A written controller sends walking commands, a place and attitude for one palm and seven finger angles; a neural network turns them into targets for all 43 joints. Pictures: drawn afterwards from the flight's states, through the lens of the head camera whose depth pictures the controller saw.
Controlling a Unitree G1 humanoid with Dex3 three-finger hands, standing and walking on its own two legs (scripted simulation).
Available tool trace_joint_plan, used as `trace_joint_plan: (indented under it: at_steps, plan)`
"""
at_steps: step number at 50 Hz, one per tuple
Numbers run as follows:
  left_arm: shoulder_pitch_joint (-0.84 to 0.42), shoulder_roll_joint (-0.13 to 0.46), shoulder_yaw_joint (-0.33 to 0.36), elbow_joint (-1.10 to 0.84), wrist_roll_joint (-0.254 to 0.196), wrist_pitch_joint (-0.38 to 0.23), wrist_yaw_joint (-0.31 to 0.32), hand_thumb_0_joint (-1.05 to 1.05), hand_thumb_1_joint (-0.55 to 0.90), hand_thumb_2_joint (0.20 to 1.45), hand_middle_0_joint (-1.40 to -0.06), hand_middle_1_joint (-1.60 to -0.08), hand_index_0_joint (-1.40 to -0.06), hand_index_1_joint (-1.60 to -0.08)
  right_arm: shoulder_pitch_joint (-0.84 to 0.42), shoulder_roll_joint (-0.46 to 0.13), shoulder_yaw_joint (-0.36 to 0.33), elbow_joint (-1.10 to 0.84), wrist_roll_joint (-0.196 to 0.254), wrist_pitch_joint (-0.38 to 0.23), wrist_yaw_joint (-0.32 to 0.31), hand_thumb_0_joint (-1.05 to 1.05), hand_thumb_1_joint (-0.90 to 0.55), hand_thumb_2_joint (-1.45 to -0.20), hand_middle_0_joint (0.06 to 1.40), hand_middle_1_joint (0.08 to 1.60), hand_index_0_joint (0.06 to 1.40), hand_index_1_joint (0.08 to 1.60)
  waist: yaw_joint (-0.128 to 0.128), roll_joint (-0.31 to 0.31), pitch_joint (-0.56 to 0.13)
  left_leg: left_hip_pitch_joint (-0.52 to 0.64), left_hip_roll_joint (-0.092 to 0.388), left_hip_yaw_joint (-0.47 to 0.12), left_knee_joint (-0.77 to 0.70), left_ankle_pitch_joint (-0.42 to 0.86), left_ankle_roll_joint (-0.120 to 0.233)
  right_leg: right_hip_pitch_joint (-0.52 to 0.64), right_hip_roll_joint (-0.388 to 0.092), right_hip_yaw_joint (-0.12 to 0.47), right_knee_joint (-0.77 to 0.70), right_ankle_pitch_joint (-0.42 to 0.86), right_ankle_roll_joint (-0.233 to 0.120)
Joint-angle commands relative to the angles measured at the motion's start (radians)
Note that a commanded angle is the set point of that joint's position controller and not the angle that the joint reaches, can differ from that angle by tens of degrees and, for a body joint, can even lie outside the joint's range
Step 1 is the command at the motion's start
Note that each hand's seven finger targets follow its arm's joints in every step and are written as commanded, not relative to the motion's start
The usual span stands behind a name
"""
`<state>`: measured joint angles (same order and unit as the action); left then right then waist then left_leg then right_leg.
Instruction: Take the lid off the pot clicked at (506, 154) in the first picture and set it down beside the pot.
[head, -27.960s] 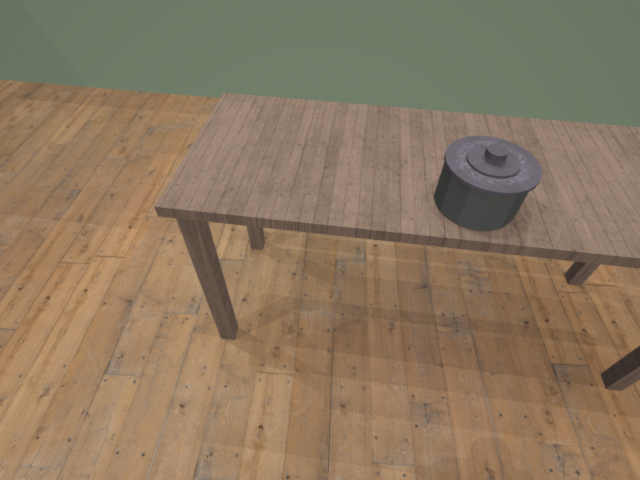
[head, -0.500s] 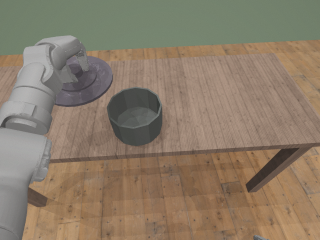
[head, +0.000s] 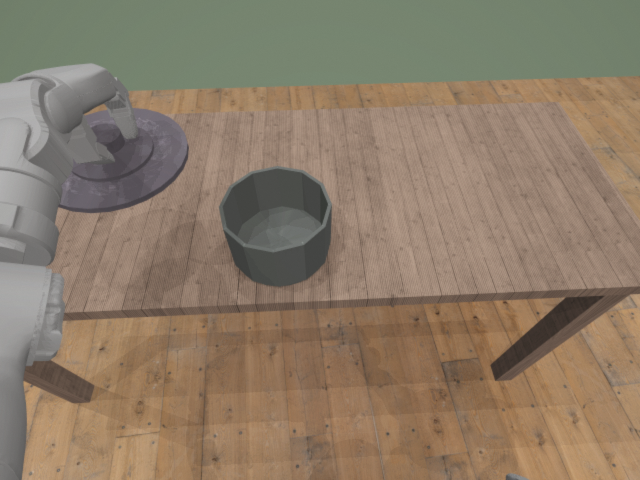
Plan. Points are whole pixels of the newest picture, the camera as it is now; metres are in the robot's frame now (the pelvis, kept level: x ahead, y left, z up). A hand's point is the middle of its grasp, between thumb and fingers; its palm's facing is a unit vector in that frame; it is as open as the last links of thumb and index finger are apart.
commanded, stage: move the lid sideways beside the pot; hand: left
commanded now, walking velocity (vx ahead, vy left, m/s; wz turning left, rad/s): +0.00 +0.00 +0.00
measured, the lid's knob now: (104, 139) +0.50 +0.26 +0.15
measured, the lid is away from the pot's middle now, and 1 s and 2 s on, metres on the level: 0.20 0.21 0.23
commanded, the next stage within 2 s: lower the lid onto the table in 0.36 s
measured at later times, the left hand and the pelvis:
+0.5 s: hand (66, 144) +0.46 +0.28 +0.17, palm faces -0.36 -0.06 -0.93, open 7.1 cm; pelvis +0.00 +0.00 +0.00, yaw +1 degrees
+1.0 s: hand (92, 159) +0.47 +0.27 +0.14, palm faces -0.40 -0.06 -0.92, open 7.1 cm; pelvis +0.00 +0.00 +0.00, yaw -1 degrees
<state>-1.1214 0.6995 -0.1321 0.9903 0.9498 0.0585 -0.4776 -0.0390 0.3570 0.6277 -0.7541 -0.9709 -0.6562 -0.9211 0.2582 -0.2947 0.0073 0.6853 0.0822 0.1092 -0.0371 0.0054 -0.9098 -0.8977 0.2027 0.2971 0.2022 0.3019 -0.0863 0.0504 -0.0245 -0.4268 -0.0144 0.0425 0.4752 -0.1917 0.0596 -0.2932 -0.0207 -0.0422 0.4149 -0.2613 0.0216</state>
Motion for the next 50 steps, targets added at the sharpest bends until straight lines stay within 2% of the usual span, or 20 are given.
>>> trace_joint_plan:
  at_steps: [1, 4, 10, 12, 14, 17, 20, 23, 27, 30, 31, 33, 34, 37, 39, 40, 41, 45, 48, 50]
  plan:
    - [-0.615, 0.34, 0.101, -0.238, 0.006, -0.021, 0.058, 0.0, 0.787, 0.831, -0.916, -1.058, -0.864, -1.03, 0.036, -0.17, -0.056, -0.091, 0.0, -0.03, -0.022, 0.0, -0.9, -0.9, 0.2, 0.3, 0.2, 0.3, -0.014, 0.059, -0.465, 0.461, -0.004, -0.083, 0.026, 0.347, 0.035, -0.064, 0.06, -0.015, -0.032, 0.291, -0.057]
    - [-0.631, 0.372, 0.122, -0.283, 0.008, -0.042, 0.058, 0.0, 0.787, 0.831, -0.916, -1.058, -0.864, -1.03, 0.044, -0.171, -0.058, -0.092, -0.001, -0.028, -0.023, 0.0, -0.9, -0.9, 0.2, 0.3, 0.2, 0.3, -0.013, 0.081, -0.508, 0.498, 0.001, -0.09, 0.036, 0.423, 0.036, -0.057, 0.061, -0.013, -0.029, 0.319, -0.056]
    - [-0.598, 0.355, 0.112, -0.252, 0.0, -0.053, 0.047, 0.0, 0.787, 0.831, -0.916, -1.058, -0.864, -1.03, 0.05, -0.175, -0.061, -0.085, 0.0, -0.021, -0.02, 0.0, -0.9, -0.9, 0.2, 0.3, 0.2, 0.3, -0.012, 0.088, -0.462, 0.49, 0.004, -0.093, 0.037, 0.403, 0.034, -0.096, 0.064, -0.025, -0.033, 0.279, -0.058]
    - [-0.568, 0.411, 0.151, -0.241, 0.003, -0.065, 0.049, 0.0, 0.787, 0.831, -0.916, -1.058, -0.864, -1.03, 0.051, -0.181, -0.057, -0.091, -0.002, -0.019, -0.022, 0.0, -0.9, -0.9, 0.2, 0.3, 0.2, 0.3, -0.003, 0.067, -0.476, 0.466, 0.001, -0.089, 0.039, 0.403, 0.036, -0.068, 0.06, -0.018, -0.033, 0.297, -0.06]
    - [-0.6, 0.378, 0.12, -0.26, 0.0, -0.063, 0.044, 0.0, 0.787, 0.831, -0.916, -1.058, -0.864, -1.03, 0.045, -0.177, -0.06, -0.086, 0.002, -0.013, -0.021, 0.0, -0.9, -0.9, 0.2, 0.3, 0.2, 0.3, -0.011, 0.07, -0.469, 0.47, 0.002, -0.088, 0.034, 0.38, 0.037, -0.073, 0.063, -0.021, -0.036, 0.288, -0.056]
    - [-0.617, 0.328, 0.086, -0.333, -0.01, -0.072, 0.037, 0.0, 0.787, 0.831, -0.916, -1.058, -0.864, -1.03, 0.041, -0.171, -0.065, -0.096, 0.0, -0.017, -0.017, 0.0, -0.9, -0.9, 0.2, 0.3, 0.2, 0.3, -0.015, 0.112, -0.496, 0.531, 0.008, -0.1, 0.049, 0.46, 0.034, -0.111, 0.064, -0.024, -0.034, 0.289, -0.059]
    - [-0.587, 0.316, 0.084, -0.255, -0.02, -0.061, 0.031, 0.0, 0.787, 0.831, -0.916, -1.058, -0.864, -1.03, 0.057, -0.174, -0.063, -0.075, 0.003, -0.011, -0.016, 0.0, -0.9, -0.9, 0.2, 0.3, 0.2, 0.3, -0.02, 0.074, -0.435, 0.493, 0.005, -0.1, 0.033, 0.364, 0.033, -0.129, 0.07, -0.034, -0.043, 0.235, -0.057]
    - [-0.636, 0.346, 0.09, -0.268, -0.015, -0.063, 0.037, 0.0, 0.787, 0.831, -0.916, -1.058, -0.864, -1.03, 0.054, -0.179, -0.058, -0.073, 0.0, -0.015, -0.019, 0.0, -0.9, -0.9, 0.2, 0.3, 0.2, 0.3, -0.021, 0.061, -0.447, 0.462, -0.001, -0.088, 0.022, 0.295, 0.036, -0.096, 0.067, -0.026, -0.043, 0.235, -0.058]
    - [-0.6, 0.393, 0.131, -0.237, -0.001, -0.075, 0.053, 0.0, 0.787, 0.831, -0.916, -1.058, -0.864, -1.03, 0.066, -0.181, -0.054, -0.072, -0.003, -0.024, -0.025, 0.0, -0.9, -0.9, 0.2, 0.3, 0.2, 0.3, -0.009, 0.051, -0.462, 0.45, 0.003, -0.089, 0.03, 0.344, 0.036, -0.075, 0.063, -0.023, -0.034, 0.276, -0.062]
    - [-0.585, 0.378, 0.125, -0.201, 0.007, -0.069, 0.058, 0.0, 0.787, 0.831, -0.916, -1.058, -0.864, -1.03, 0.06, -0.177, -0.054, -0.074, -0.002, -0.017, -0.023, 0.0, -0.9, -0.9, 0.2, 0.3, 0.2, 0.3, -0.011, 0.054, -0.447, 0.433, 0.003, -0.085, 0.029, 0.33, 0.033, -0.082, 0.067, -0.026, -0.031, 0.267, -0.059]
    - [-0.613, 0.365, 0.111, -0.238, 0.007, -0.07, 0.06, 0.0, 0.787, 0.831, -0.916, -1.058, -0.864, -1.03, 0.055, -0.177, -0.056, -0.077, -0.001, -0.018, -0.022, 0.0, -0.9, -0.9, 0.2, 0.3, 0.2, 0.3, -0.012, 0.086, -0.457, 0.45, 0.006, -0.085, 0.027, 0.333, 0.031, -0.092, 0.065, -0.025, -0.031, 0.259, -0.06]
    - [-0.584, 0.337, 0.099, -0.216, 0.008, -0.071, 0.061, 0.0, 0.787, 0.831, -0.916, -1.058, -0.864, -1.03, 0.061, -0.174, -0.059, -0.076, -0.004, -0.017, -0.021, 0.0, -0.9, -0.9, 0.2, 0.3, 0.2, 0.3, -0.018, 0.071, -0.453, 0.459, 0.007, -0.087, 0.039, 0.357, 0.033, -0.109, 0.069, -0.025, -0.029, 0.26, -0.059]
    - [-0.586, 0.375, 0.13, -0.223, 0.01, -0.073, 0.064, 0.0, 0.787, 0.831, -0.916, -1.058, -0.864, -1.03, 0.066, -0.177, -0.059, -0.076, -0.004, -0.015, -0.021, 0.0, -0.9, -0.9, 0.2, 0.3, 0.2, 0.3, -0.01, 0.076, -0.464, 0.457, 0.011, -0.089, 0.037, 0.357, 0.031, -0.101, 0.068, -0.027, -0.025, 0.258, -0.06]
    - [-0.593, 0.379, 0.136, -0.267, 0.008, -0.089, 0.072, 0.0, 0.787, 0.831, -0.916, -1.058, -0.864, -1.03, 0.062, -0.175, -0.062, -0.088, -0.007, -0.018, -0.023, 0.0, -0.9, -0.9, 0.2, 0.3, 0.2, 0.3, -0.007, 0.084, -0.506, 0.479, 0.01, -0.09, 0.047, 0.404, 0.034, -0.093, 0.064, -0.019, -0.022, 0.283, -0.062]
    - [-0.567, 0.334, 0.11, -0.227, 0.01, -0.082, 0.073, 0.0, 0.787, 0.831, -0.916, -1.058, -0.864, -1.03, 0.071, -0.17, -0.063, -0.079, -0.007, -0.013, -0.022, 0.0, -0.9, -0.9, 0.2, 0.3, 0.2, 0.3, -0.018, 0.089, -0.477, 0.483, 0.01, -0.089, 0.05, 0.412, 0.034, -0.121, 0.072, -0.026, -0.023, 0.272, -0.058]
    - [-0.546, 0.345, 0.121, -0.194, 0.006, -0.079, 0.074, 0.0, 0.787, 0.831, -0.916, -1.058, -0.864, -1.03, 0.078, -0.175, -0.062, -0.072, -0.006, -0.01, -0.023, 0.0, -0.9, -0.9, 0.2, 0.3, 0.2, 0.3, -0.018, 0.057, -0.45, 0.456, 0.011, -0.089, 0.044, 0.374, 0.033, -0.124, 0.073, -0.028, -0.026, 0.258, -0.057]
    - [-0.559, 0.371, 0.138, -0.203, 0.008, -0.08, 0.078, 0.0, 0.787, 0.831, -0.916, -1.058, -0.864, -1.03, 0.076, -0.178, -0.06, -0.071, -0.005, -0.01, -0.023, 0.0, -0.9, -0.9, 0.2, 0.3, 0.2, 0.3, -0.014, 0.061, -0.455, 0.447, 0.011, -0.086, 0.039, 0.349, 0.034, -0.114, 0.071, -0.026, -0.024, 0.253, -0.059]
    - [-0.572, 0.353, 0.119, -0.22, 0.014, -0.088, 0.09, 0.0, 0.787, 0.831, -0.916, -1.058, -0.864, -1.03, 0.081, -0.174, -0.061, -0.071, -0.008, -0.012, -0.028, 0.0, -0.9, -0.9, 0.2, 0.3, 0.2, 0.3, -0.02, 0.076, -0.481, 0.455, 0.008, -0.084, 0.044, 0.359, 0.035, -0.112, 0.072, -0.023, -0.022, 0.263, -0.059]
    - [-0.561, 0.386, 0.145, -0.212, 0.01, -0.094, 0.094, 0.0, 0.787, 0.831, -0.916, -1.058, -0.864, -1.03, 0.082, -0.179, -0.06, -0.067, -0.008, -0.014, -0.032, 0.0, -0.9, -0.9, 0.2, 0.3, 0.2, 0.3, -0.019, 0.061, -0.475, 0.43, 0.007, -0.073, 0.046, 0.336, 0.039, -0.089, 0.07, -0.016, -0.022, 0.282, -0.058]
    - [-0.565, 0.347, 0.113, -0.201, 0.01, -0.092, 0.096, 0.0, 0.787, 0.831, -0.916, -1.058, -0.864, -1.03, 0.084, -0.175, -0.061, -0.063, -0.005, -0.016, -0.036, 0.0, -0.9, -0.9, 0.2, 0.3, 0.2, 0.3, -0.026, 0.071, -0.464, 0.436, 0.009, -0.072, 0.044, 0.327, 0.038, -0.112, 0.071, -0.018, -0.024, 0.266, -0.057]
